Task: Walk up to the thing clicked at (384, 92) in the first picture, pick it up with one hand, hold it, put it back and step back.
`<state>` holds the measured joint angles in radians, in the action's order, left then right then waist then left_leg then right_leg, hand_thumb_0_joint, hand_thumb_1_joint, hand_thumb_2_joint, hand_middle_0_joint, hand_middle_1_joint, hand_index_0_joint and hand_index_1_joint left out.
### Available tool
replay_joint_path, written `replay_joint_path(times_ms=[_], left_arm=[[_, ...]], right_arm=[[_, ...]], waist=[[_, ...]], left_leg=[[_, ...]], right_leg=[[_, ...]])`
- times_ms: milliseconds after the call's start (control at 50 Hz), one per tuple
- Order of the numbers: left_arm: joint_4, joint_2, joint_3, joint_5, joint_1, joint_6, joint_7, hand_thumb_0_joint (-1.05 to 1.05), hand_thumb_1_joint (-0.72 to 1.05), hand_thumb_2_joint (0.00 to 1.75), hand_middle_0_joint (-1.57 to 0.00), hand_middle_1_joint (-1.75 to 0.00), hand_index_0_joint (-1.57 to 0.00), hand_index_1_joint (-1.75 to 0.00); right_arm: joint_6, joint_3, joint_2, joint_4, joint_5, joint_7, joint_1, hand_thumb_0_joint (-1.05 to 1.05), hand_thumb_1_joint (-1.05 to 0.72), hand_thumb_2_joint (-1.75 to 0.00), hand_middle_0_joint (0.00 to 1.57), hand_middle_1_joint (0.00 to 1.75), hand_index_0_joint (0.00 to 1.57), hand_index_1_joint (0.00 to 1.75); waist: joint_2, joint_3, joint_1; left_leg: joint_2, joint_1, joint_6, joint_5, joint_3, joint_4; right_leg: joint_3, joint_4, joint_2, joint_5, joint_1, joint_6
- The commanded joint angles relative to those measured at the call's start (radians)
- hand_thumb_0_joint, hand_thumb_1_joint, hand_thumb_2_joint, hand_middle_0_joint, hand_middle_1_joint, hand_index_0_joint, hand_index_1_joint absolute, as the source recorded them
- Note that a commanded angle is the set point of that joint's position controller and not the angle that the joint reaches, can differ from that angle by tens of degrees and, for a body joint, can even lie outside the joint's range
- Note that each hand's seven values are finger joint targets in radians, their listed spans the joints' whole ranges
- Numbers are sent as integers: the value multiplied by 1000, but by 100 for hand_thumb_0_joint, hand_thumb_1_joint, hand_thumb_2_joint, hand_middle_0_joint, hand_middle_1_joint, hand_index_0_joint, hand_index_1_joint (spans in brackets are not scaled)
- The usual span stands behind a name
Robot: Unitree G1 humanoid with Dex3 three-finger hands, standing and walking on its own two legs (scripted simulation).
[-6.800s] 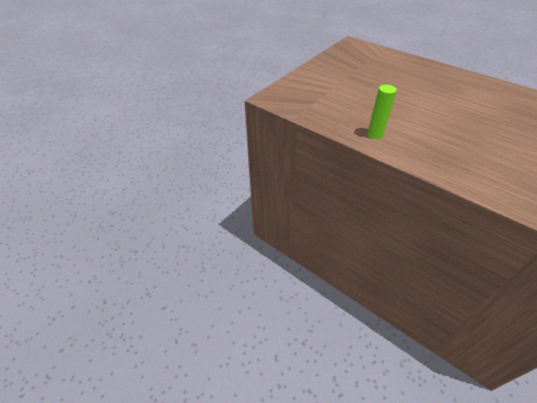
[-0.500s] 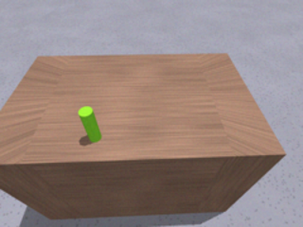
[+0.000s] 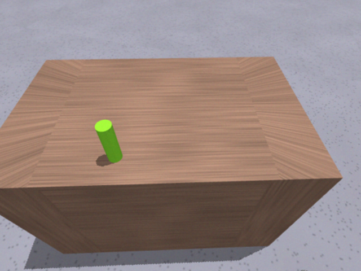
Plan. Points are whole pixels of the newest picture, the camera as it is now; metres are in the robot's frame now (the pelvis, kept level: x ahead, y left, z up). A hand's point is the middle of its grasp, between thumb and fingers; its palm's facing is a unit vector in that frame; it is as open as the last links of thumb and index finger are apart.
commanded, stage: rise first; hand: left
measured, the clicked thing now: (109, 142) +0.47 +0.21 -0.01
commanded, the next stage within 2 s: go down in 1.60 s
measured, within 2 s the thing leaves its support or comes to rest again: neither
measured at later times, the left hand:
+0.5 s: hand (67, 259) +0.19 +0.25 -0.05, palm faces +0.28 -0.89 -0.35, open 16.7 cm
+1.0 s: hand (57, 247) +0.19 +0.24 +0.02, palm faces +0.30 -0.88 -0.38, open 17.5 cm
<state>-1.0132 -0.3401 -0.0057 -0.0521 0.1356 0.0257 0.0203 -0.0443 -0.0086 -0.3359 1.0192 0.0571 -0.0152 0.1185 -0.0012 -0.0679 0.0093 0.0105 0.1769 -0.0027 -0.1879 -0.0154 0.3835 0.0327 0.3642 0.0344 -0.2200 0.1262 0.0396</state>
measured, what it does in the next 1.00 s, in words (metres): stands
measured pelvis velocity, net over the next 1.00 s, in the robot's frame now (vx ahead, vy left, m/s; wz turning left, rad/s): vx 0.01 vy -0.02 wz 0.02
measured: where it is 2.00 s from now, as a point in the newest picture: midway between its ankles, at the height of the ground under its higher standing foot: outside the picture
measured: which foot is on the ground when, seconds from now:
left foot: down 0.00-1.00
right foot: down 0.00-1.00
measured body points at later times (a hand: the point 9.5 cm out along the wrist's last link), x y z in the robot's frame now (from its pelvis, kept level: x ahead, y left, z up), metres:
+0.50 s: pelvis +0.01 -0.01 +0.00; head +0.01 -0.02 +0.45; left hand +0.17 +0.30 -0.03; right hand +0.17 -0.26 -0.09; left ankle +0.01 +0.12 -0.75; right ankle -0.01 -0.15 -0.75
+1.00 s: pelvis +0.01 -0.02 +0.00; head +0.02 -0.04 +0.45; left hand +0.17 +0.29 +0.05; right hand +0.18 -0.28 -0.10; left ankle +0.01 +0.12 -0.75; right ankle -0.01 -0.15 -0.75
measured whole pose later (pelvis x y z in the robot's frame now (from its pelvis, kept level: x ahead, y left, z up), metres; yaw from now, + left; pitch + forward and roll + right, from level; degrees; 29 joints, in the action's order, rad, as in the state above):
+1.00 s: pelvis +0.01 -0.02 +0.00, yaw +1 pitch -2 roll +0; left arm -0.06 -0.30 -0.22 -0.05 0.42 0.16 0.04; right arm -0.08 -0.12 -0.25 0.66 0.02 -0.06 0.22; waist 0.04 -0.03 -0.04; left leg 0.02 0.16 -0.02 -0.22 0.01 0.41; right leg 0.00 0.42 0.02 -0.27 0.12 0.02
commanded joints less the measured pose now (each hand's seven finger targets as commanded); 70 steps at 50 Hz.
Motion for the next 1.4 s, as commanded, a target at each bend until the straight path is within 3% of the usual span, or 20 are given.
replay_joint_path(times_ms=[0,40,80,140,320,380,480,560,580,700,780,800,900,920,1020,1100,1140,1180,1340,1380], left_arm=[[232,-248,-161,-40,-178,94,53,0,42,42,-8,-7,-7,-8],[264,-204,-145,-32,-153,102,65,0,26,26,-7,-6,-7,-7],[217,-190,-181,-4,-84,91,67,0,15,23,-7,-6,-7,-6],[325,-175,-218,14,-3,84,65,0,0,15,-6,-6,-7,-5],[686,-122,-195,0,-29,101,69,0,-44,5,-4,-4,-4,-4],[775,-170,-249,6,18,112,79,0,-55,1,-5,-4,-5,-4],[857,-145,-257,5,115,114,71,0,-54,1,-4,-5,-5,-4],[958,-109,-235,5,140,124,55,0,-54,1,-4,-4,-5,-4],[951,-145,-280,7,169,126,57,0,-54,0,-4,-4,-4,-4],[1039,-179,-332,4,180,152,53,0,-56,1,-4,-4,-4,-4],[1086,-152,-315,6,220,165,46,0,-56,2,-4,-4,-4,-4],[1102,-104,-269,7,223,170,39,0,-56,1,-5,-5,-5,-5],[1139,-134,-311,7,232,190,34,0,-57,2,-5,-5,-5,-5],[1160,-144,-319,6,238,197,34,0,-57,2,-5,-5,-5,-5],[1207,-168,-355,6,250,211,33,0,-57,3,-5,-4,-4,-5],[1211,-146,-336,4,261,216,26,0,-57,4,-4,-4,-3,-5],[1239,-152,-340,5,242,220,27,0,-58,4,-4,-4,-3,-5],[1244,-138,-334,3,265,226,22,0,-57,3,-4,-4,-4,-5],[1297,-168,-369,-1,274,253,20,0,-59,5,-5,-5,-4,-6],[1314,-145,-351,1,280,257,16,0,-59,6,-5,-5,-4,-6]], right_arm=[[-92,-132,-219,-146,33,-50,-164,0,-42,-42,5,5,5,5],[-107,-134,-191,-197,20,-63,-146,0,-26,-26,5,5,5,5],[-91,-160,-157,-153,0,-60,-48,0,-12,-21,5,5,5,5],[-78,-168,-125,-238,-14,-49,-7,0,7,-15,5,5,5,5],[-90,-81,-29,-546,-5,-50,-45,0,44,-5,5,5,5,5],[-97,-120,-70,-569,-16,-59,41,0,50,-3,5,5,5,5],[-99,-150,-71,-527,-25,-60,85,0,52,-3,5,5,5,5],[-97,-117,-26,-563,-26,-47,48,0,52,-3,5,5,5,5],[-90,-114,-15,-498,-28,-45,80,0,53,-2,5,5,5,5],[-86,-145,-45,-466,-39,-54,43,0,52,-3,5,5,5,5],[-96,-168,-71,-509,-41,-54,9,0,53,-3,5,5,5,5],[-99,-143,-39,-531,-37,-50,-14,0,52,-3,5,5,5,5],[-88,-128,-4,-460,-39,-46,46,0,52,-3,5,5,5,5],[-92,-174,-56,-511,-38,-51,17,0,52,-3,5,5,5,5],[-92,-179,-55,-522,-39,-52,61,0,52,-3,5,5,5,5],[-89,-151,-1,-464,-36,-43,68,0,53,-3,5,5,5,5],[-96,-185,-54,-555,-36,-47,19,0,53,-4,5,5,5,5],[-95,-131,11,-513,-32,-37,48,0,53,-4,5,5,5,5],[-113,-202,-75,-564,-36,-41,39,0,51,-5,5,5,5,5],[-110,-164,-7,-527,-34,-33,59,0,52,-5,5,5,5,5]], waist=[[35,147,-17],[30,264,-13],[35,233,1],[53,288,-37],[24,160,-28],[29,162,-26],[44,147,-23],[-2,156,-34],[17,151,-51],[31,106,-58],[10,126,-47],[3,127,-46],[12,113,-53],[12,142,-46],[20,157,-48],[42,90,-57],[17,123,-40],[25,82,-54],[7,120,-52],[34,103,-61]], left_leg=[[2,6,-13,35,-33,-10],[9,-33,-11,135,-28,16],[3,-7,-2,151,-18,25],[-5,-49,-7,199,-28,13],[-5,-18,1,91,-38,-24],[-4,-33,0,111,-38,-19],[-4,-67,0,159,-36,-11],[-5,-76,6,194,-35,-4],[-4,-74,5,210,-35,-3],[-13,-64,8,153,-37,-9],[-8,-78,9,166,-31,-8],[-8,-81,8,161,-28,-13],[-10,-77,9,184,-28,-7],[-11,-93,9,196,-29,-6],[-10,-108,7,228,-27,-5],[-17,-83,10,190,-31,-9],[-15,-93,11,181,-27,-11],[-16,-77,13,160,-26,-15],[-11,-85,11,143,-19,-16],[-14,-78,11,146,-23,-17]], right_leg=[[-64,5,-41,47,77,-51],[-59,38,-41,154,44,-47],[-61,38,-46,168,79,-48],[-66,22,-46,195,33,-49],[-66,-22,-36,93,59,-42],[-68,-16,-38,113,51,-44],[-71,-7,-39,161,42,-43],[-76,-4,-36,200,24,-36],[-78,1,-36,213,20,-39],[-71,-17,-26,153,35,-36],[-76,-11,-33,166,24,-36],[-80,-11,-35,158,21,-39],[-83,-6,-32,185,26,-35],[-81,-5,-29,199,15,-34],[-84,1,-32,230,1,-36],[-83,-6,-24,196,27,-36],[-84,-10,-25,187,22,-35],[-88,-13,-27,162,32,-37],[-92,-8,-34,135,16,-40],[-90,-10,-31,141,18,-40]])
